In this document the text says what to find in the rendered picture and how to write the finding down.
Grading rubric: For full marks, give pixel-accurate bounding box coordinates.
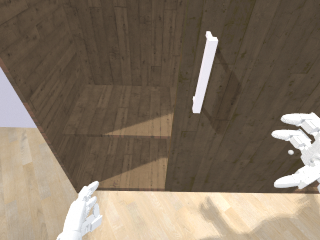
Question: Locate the robot right hand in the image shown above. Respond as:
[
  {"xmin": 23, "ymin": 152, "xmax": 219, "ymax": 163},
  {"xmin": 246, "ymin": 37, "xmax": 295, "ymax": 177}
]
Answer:
[{"xmin": 271, "ymin": 112, "xmax": 320, "ymax": 189}]

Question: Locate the handle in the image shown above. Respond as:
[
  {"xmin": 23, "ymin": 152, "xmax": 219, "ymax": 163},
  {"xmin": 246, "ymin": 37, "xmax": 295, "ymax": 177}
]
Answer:
[{"xmin": 192, "ymin": 31, "xmax": 218, "ymax": 113}]

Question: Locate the robot left hand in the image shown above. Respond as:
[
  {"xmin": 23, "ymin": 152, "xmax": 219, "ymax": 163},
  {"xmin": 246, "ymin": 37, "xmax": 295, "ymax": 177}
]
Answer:
[{"xmin": 63, "ymin": 181, "xmax": 103, "ymax": 236}]

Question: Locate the left robot forearm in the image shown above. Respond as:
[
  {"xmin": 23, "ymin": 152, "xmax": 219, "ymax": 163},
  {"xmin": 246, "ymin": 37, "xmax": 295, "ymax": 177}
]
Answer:
[{"xmin": 56, "ymin": 230, "xmax": 82, "ymax": 240}]

